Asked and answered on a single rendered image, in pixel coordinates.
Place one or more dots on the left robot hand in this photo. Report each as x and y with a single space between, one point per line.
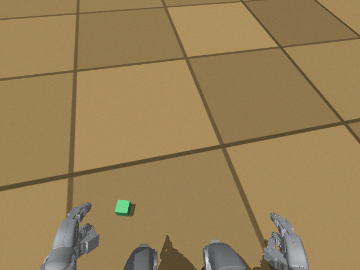
82 239

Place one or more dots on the left robot arm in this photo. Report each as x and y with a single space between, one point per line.
61 258

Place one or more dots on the cube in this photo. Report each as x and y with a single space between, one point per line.
123 208

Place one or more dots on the right robot hand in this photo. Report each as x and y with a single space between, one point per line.
291 253

